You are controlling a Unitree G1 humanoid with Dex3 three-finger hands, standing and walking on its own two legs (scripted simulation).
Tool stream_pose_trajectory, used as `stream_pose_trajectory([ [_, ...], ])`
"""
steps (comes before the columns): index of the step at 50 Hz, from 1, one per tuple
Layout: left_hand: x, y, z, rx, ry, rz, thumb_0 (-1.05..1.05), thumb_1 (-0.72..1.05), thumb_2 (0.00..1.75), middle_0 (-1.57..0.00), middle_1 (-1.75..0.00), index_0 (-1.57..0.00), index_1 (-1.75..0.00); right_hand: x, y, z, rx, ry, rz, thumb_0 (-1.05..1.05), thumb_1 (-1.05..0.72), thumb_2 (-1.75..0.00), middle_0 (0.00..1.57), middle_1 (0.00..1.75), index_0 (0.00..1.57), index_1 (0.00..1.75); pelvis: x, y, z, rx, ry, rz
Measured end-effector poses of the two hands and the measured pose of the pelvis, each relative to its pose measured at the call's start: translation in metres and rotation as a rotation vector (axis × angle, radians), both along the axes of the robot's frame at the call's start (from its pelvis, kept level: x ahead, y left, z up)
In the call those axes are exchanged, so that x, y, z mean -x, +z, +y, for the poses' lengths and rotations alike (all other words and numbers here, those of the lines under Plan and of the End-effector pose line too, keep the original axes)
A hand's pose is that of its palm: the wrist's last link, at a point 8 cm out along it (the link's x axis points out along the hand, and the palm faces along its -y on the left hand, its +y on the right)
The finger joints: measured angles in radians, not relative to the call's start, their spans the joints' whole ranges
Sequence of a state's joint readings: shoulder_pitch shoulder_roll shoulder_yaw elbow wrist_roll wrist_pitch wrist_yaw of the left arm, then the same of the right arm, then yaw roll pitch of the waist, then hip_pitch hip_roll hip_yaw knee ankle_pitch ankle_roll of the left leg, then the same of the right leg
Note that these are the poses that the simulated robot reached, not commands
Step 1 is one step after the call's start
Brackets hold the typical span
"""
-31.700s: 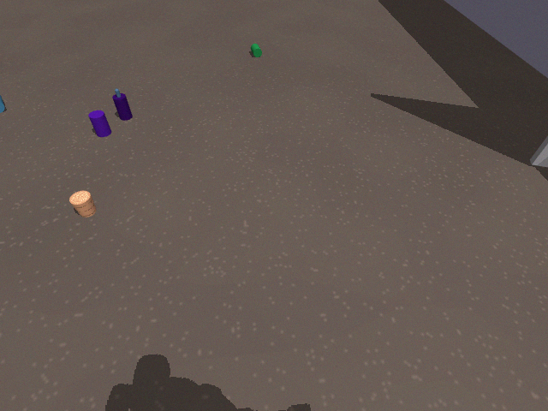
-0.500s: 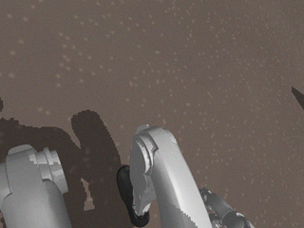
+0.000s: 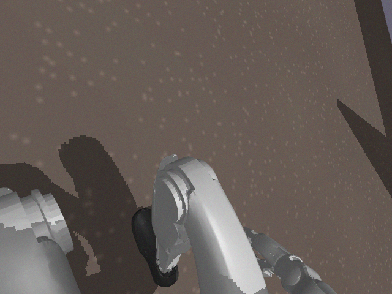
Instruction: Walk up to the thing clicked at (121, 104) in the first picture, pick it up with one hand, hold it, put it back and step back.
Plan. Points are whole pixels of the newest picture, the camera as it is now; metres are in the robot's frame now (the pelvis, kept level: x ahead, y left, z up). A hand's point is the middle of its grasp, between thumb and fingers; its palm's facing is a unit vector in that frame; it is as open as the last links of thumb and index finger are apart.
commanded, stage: lower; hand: left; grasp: from the side
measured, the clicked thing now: out of the picture +0.45 +0.36 -0.19
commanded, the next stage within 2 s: loosen in 0.06 s
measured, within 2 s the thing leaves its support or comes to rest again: rests again in 1.24 s
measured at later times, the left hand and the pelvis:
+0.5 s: hand out of the picture +0.45 +0.36 -0.15, palm faces +0.49 -0.87 +0.01, open 10.9 cm; pelvis -0.01 +0.00 +0.00, yaw -1 degrees
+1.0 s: hand out of the picture +0.45 +0.37 -0.15, palm faces +0.52 -0.85 +0.01, open 17.3 cm; pelvis +0.00 +0.00 +0.00, yaw -1 degrees
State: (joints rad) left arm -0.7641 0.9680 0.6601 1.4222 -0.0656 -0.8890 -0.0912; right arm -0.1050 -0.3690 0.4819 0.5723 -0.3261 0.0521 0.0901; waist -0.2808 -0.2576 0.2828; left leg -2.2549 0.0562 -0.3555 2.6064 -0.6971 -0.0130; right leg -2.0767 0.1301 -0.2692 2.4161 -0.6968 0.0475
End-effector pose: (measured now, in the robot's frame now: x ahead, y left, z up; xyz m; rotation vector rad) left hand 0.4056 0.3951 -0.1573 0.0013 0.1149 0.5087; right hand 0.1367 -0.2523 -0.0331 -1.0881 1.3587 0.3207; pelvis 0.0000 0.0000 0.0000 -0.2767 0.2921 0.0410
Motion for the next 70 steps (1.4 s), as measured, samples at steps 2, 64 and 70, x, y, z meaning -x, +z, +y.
stream_pose_trajectory([
  [2, 0.001, 0.000, 0.000, -0.003, -0.008, -0.009, 0.00, -0.35, 0.95, -0.69, -0.91, -0.95, -1.12, -0.001, 0.001, 0.002, 0.001, 0.010, 0.000, 0.00, -0.92, -0.90, 0.21, 0.30, 0.20, 0.30, 0.000, 0.000, 0.001, 0.003, -0.001, -0.005],
  [64, 0.033, 0.086, 0.081, -0.088, 0.005, -0.044, -0.02, -0.61, 0.01, -0.08, -0.07, -0.10, -0.04, -0.016, 0.001, 0.004, -0.040, -0.070, -0.091, 0.00, -0.89, -0.89, 0.21, 0.30, 0.21, 0.30, 0.000, 0.008, 0.001, -0.007, 0.003, 0.039],
  [70, 0.062, 0.095, 0.081, -0.077, -0.041, 0.133, -0.02, -0.56, 0.02, -0.07, -0.06, -0.09, -0.04, -0.029, -0.003, 0.009, -0.121, -0.173, -0.150, 0.00, -0.89, -0.89, 0.21, 0.30, 0.21, 0.30, -0.001, 0.019, -0.002, -0.033, 0.023, 0.092],
])
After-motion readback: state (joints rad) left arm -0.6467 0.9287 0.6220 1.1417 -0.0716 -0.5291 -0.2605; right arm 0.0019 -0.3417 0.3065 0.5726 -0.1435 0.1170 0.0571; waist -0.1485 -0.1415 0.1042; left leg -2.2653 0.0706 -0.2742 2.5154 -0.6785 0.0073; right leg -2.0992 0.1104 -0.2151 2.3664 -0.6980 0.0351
